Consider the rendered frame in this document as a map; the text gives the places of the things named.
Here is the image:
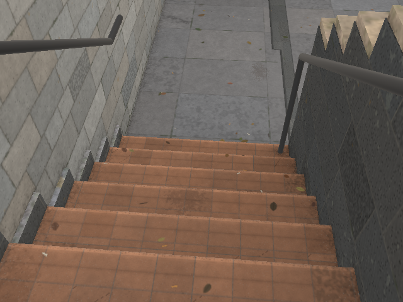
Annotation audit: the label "stairs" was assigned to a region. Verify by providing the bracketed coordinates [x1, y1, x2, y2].
[0, 136, 361, 302]

